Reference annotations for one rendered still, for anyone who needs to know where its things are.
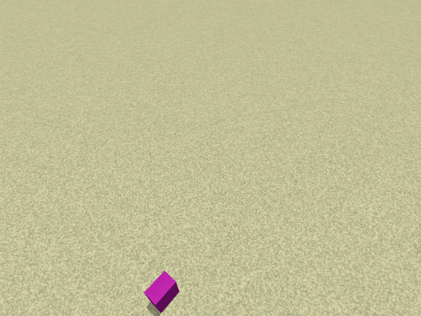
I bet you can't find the carton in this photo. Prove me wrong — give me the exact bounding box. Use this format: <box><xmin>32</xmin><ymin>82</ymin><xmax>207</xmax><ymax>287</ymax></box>
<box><xmin>144</xmin><ymin>271</ymin><xmax>179</xmax><ymax>313</ymax></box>

